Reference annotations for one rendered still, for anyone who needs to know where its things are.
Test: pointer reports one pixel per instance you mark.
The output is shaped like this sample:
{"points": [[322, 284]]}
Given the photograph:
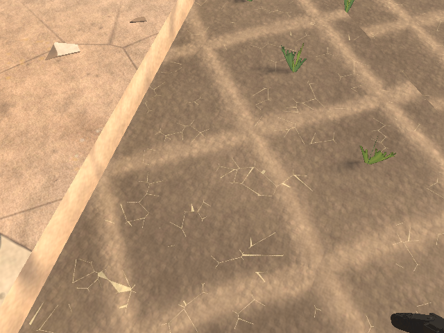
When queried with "robot right hand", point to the robot right hand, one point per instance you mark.
{"points": [[418, 323]]}

